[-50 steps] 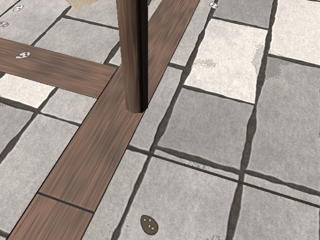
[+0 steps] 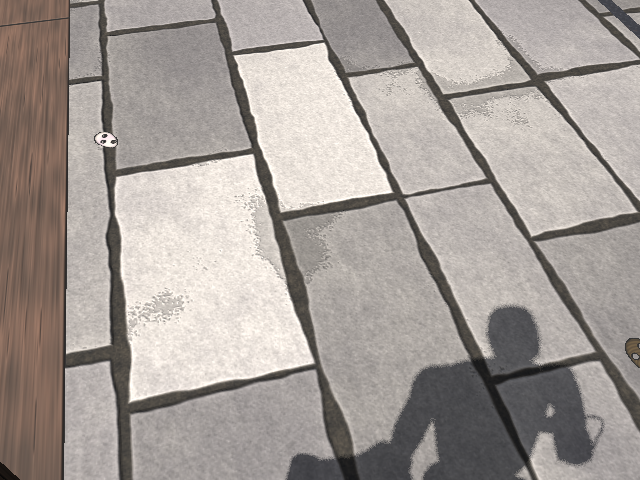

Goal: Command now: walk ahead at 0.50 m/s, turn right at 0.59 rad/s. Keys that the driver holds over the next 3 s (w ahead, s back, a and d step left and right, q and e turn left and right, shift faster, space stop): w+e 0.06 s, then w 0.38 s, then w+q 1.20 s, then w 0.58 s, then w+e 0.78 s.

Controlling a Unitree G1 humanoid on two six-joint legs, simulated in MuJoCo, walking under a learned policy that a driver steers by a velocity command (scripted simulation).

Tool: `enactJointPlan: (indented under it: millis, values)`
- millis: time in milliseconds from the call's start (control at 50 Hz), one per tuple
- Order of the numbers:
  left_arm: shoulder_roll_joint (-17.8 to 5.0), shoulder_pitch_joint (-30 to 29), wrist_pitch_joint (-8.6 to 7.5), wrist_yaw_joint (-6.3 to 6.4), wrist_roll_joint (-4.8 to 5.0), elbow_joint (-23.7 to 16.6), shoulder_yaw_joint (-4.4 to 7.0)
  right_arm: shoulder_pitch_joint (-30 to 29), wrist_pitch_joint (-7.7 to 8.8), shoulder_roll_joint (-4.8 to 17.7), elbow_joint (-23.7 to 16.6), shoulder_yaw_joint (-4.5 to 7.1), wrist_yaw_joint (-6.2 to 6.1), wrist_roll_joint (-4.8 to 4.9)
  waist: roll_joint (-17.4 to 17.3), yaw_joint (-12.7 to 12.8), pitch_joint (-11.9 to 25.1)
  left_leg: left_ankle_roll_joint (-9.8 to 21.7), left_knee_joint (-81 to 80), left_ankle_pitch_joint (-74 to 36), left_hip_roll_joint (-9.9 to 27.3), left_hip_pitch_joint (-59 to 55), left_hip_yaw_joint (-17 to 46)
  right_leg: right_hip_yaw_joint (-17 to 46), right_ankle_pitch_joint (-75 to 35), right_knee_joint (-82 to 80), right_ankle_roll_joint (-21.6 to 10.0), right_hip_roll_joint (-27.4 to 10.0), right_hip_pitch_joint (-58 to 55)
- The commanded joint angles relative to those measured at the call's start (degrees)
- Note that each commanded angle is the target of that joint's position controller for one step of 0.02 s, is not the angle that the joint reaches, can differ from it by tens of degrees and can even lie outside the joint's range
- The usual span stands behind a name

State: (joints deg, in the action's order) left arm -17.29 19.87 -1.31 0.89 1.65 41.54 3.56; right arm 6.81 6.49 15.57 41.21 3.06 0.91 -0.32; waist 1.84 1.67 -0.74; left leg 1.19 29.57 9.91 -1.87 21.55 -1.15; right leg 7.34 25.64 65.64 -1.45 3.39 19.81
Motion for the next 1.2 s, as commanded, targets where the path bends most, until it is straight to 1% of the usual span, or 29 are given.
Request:
enactJointPlan:
  millis: [20,60,120,220,300,340,380,400,420,440,460,480,500,520,560,620,720,820,880,920,940,960,980,1000,1020,1040,1060,1100,1200]
  values:
    - [-7.18,-4.56,-0.79,-0.30,-0.48,-6.64,2.15,5.40,-0.39,5.35,-1.09,1.50,-0.64,-0.46,-7.21,-3.78,0.66,8.53,-16.11,4.42,17.62,-18.23,20.41,0.82,-6.09,4.63,0.68,-8.15,21.52]
    - [-4.49,-3.72,-0.16,-0.74,0.12,-6.86,1.69,5.20,-0.02,5.43,-0.31,1.64,-0.64,-0.16,-8.60,-2.81,0.00,8.75,-18.69,-0.38,16.25,-14.84,14.33,-0.78,-7.50,1.94,0.84,-9.32,19.29]
    - [-2.08,-6.35,-0.08,-0.75,-0.52,-8.20,0.81,6.98,0.53,7.67,1.65,2.31,-0.34,0.02,-6.34,-2.82,-0.58,10.98,-20.95,-7.50,16.77,-14.45,9.89,-0.84,-11.07,-5.23,1.55,-9.41,20.64]
    - [-0.58,-14.17,-1.63,-2.23,-0.86,-9.35,-0.38,8.31,-0.34,9.69,3.72,2.49,-0.27,1.10,-5.16,-4.89,-1.69,9.56,-21.41,-13.13,14.31,-15.69,1.27,-5.09,-24.40,-23.63,1.17,-8.40,16.61]
    - [-1.24,-20.29,-2.18,-3.24,-0.39,-11.52,-0.46,13.06,-1.56,11.62,6.46,2.78,-0.27,2.06,-5.96,-6.35,-3.18,8.73,-19.94,-14.85,16.97,-21.09,1.37,-7.32,-22.53,-31.17,-0.30,-7.12,14.98]
    - [-2.71,-19.65,-2.26,-3.43,-0.62,-11.78,0.13,13.33,-2.33,12.57,7.33,2.97,-0.44,2.45,-7.09,-4.61,-2.38,7.76,-16.29,-23.51,18.04,-24.13,0.90,-8.50,-18.33,-33.90,-2.11,-5.59,11.71]
    - [-6.21,-7.84,-2.16,-3.01,-1.17,-8.20,2.25,12.52,-2.93,12.43,7.76,2.61,-0.82,2.64,-6.82,2.53,5.01,5.28,-1.88,-38.91,15.11,-21.69,-3.10,-11.34,-20.63,-38.17,-5.02,-2.02,-6.77]
    - [-9.59,1.60,-1.79,-2.25,-1.34,-5.79,3.69,12.47,-2.71,10.29,6.99,1.58,-1.07,1.60,-4.72,6.63,11.39,3.01,11.67,-30.00,12.73,-11.57,-4.72,-5.64,-22.34,-35.87,-7.32,-6.72,-23.06]
    - [-16.52,6.23,-1.60,-1.66,-1.96,-5.03,4.84,17.63,-1.65,3.39,4.38,-0.90,-0.49,0.10,10.25,4.13,19.62,-1.07,35.30,5.00,3.70,12.22,-4.86,22.23,-16.06,-38.31,-16.94,-23.14,-44.13]
    - [-12.28,7.11,-1.67,-1.76,-1.26,-5.09,3.76,15.74,-0.33,6.46,5.55,-0.28,-0.16,1.01,9.39,5.70,24.97,-1.03,44.29,23.11,1.83,18.68,4.85,35.43,-11.70,-46.30,-19.47,-26.50,-44.47]
    - [-9.55,3.21,-2.03,-1.90,-1.49,-5.00,2.62,11.13,0.17,10.10,3.85,0.90,0.17,3.09,6.77,5.27,15.11,-0.21,46.73,20.29,5.04,23.80,5.74,25.76,-12.34,-47.06,-16.50,-24.72,-37.38]
    - [-7.36,-0.28,-2.26,-1.88,-1.45,-5.02,1.99,8.27,0.18,9.47,3.31,0.69,0.08,3.34,4.18,3.65,9.64,0.23,44.06,15.38,7.58,23.05,4.75,17.43,-15.28,-47.91,-14.40,-21.99,-29.33]
    - [-5.28,-3.50,-2.57,-2.09,-1.56,-4.79,1.35,7.35,-0.25,8.83,3.51,0.79,-0.09,2.38,2.42,1.69,5.47,-0.12,40.29,11.74,9.24,20.99,4.47,11.86,-18.58,-50.00,-13.05,-19.65,-21.96]
    - [-3.68,-5.76,-3.09,-2.19,-1.94,-4.79,0.95,8.59,-1.13,8.49,4.13,1.09,-0.15,1.96,3.55,-0.38,3.78,-0.41,37.87,8.76,10.63,17.08,5.36,7.80,-20.78,-52.26,-11.99,-17.99,-16.63]
    - [-3.71,-7.35,-4.27,-2.21,-2.19,-3.85,1.25,11.15,-2.84,5.93,5.22,0.76,-0.25,2.01,3.63,-2.44,2.53,-1.43,36.48,5.48,10.56,13.08,5.74,3.26,-23.09,-56.14,-12.12,-17.56,-11.04]
    - [-4.64,-6.87,-5.33,-1.65,-2.82,-1.79,1.74,8.17,-3.87,5.03,4.07,0.84,-0.69,1.82,1.70,-2.57,-0.52,-2.64,30.95,-1.35,9.93,17.00,7.80,-3.07,-27.09,-58.69,-11.70,-17.51,-10.17]
    - [-6.27,-5.44,-5.23,-0.64,-2.41,0.41,2.09,0.26,-3.22,3.25,1.66,0.15,0.76,1.33,0.63,0.20,-2.92,-1.90,14.16,-15.99,8.17,15.95,4.19,-12.27,-28.77,-59.93,-8.74,-15.94,-12.53]
    - [-8.05,-1.34,-3.41,-0.16,-1.13,3.49,2.91,-6.64,-3.23,3.17,-2.66,-0.20,2.43,1.32,-0.03,2.59,-4.97,0.96,6.57,-10.81,7.11,19.60,1.05,-15.14,-34.24,-55.85,-7.40,-19.31,-23.63]
    - [-10.21,-2.56,-1.86,0.57,-0.78,3.49,3.53,-3.91,-3.54,5.32,-4.00,0.92,3.12,1.36,2.66,-0.35,-1.07,4.03,6.21,-1.62,2.74,12.63,-3.81,-17.41,-59.04,-45.72,-5.33,-19.68,-27.35]
    - [-10.34,-3.85,-0.95,1.17,-0.63,2.98,3.30,10.42,-3.84,10.10,-1.02,3.78,2.37,1.64,1.99,-8.41,7.06,7.62,2.60,-2.47,-2.13,-7.80,-5.13,-19.85,-65.60,-25.36,-2.43,-16.52,-21.49]
    - [-7.70,-2.16,-1.52,1.31,-1.95,1.83,2.16,18.42,-4.47,15.59,0.31,5.65,1.04,1.80,-6.04,-10.81,12.83,11.47,1.56,-4.43,6.46,-25.28,9.33,-20.05,-44.73,-7.05,0.28,-13.50,-6.90]
    - [-0.01,3.31,-3.37,0.04,-3.05,-0.58,-0.26,16.18,-3.96,19.25,-0.48,5.84,1.08,2.05,-17.61,-3.66,18.55,22.36,-5.38,7.28,19.10,-42.52,42.14,-11.53,7.51,10.72,3.45,-0.70,17.54]
    - [-5.22,-3.90,-5.48,-0.87,-0.94,-0.92,0.51,17.71,-3.41,14.14,-1.60,4.45,1.27,1.72,-9.86,-8.65,21.18,21.15,-11.52,10.95,20.12,-44.20,46.77,-1.19,7.74,14.44,1.94,-2.26,23.53]
    - [-7.03,-8.70,-6.57,-1.28,0.78,-2.70,1.01,15.73,-2.89,11.79,-1.43,3.81,1.23,1.34,-7.57,-8.75,13.31,18.77,-12.45,7.00,18.68,-38.50,38.62,-1.54,2.35,12.68,0.62,-4.61,27.01]
    - [-6.31,-9.68,-7.14,-0.93,0.03,-2.76,0.76,12.24,-2.67,10.74,-2.01,3.48,1.13,1.52,-2.60,-6.24,8.42,17.14,-12.47,1.12,16.32,-30.04,32.21,-1.99,-2.34,7.92,0.19,-7.08,25.22]
    - [-6.69,-9.78,-7.10,-0.53,-1.45,-2.40,1.17,8.80,-2.70,9.03,-2.84,3.01,0.93,1.31,-1.82,-4.04,5.37,16.30,-13.17,-5.23,14.41,-22.61,27.41,-2.24,-4.85,3.28,0.68,-8.61,21.74]
    - [-6.91,-8.59,-6.48,-0.53,-1.88,-2.28,1.49,7.00,-2.66,7.90,-3.93,2.52,0.64,0.54,-3.26,-2.11,4.75,16.11,-14.38,-9.67,13.06,-17.86,24.97,-1.74,-6.61,1.30,1.12,-9.65,17.76]
    - [-5.71,-7.22,-5.16,-0.52,-2.34,-2.26,1.44,6.16,-2.58,8.05,-4.51,2.60,0.17,0.67,-3.89,-0.66,3.84,16.54,-16.11,-14.61,11.69,-12.88,21.78,-2.74,-7.88,-3.09,2.89,-9.76,15.39]
    - [-2.40,-16.19,-4.47,-0.59,-2.57,-4.76,0.07,9.32,-3.03,10.43,-3.48,3.35,-1.49,1.43,-5.35,-3.43,1.04,12.95,-16.14,-13.52,6.64,-6.40,14.63,-4.67,-24.33,-23.61,5.85,-6.63,12.60]
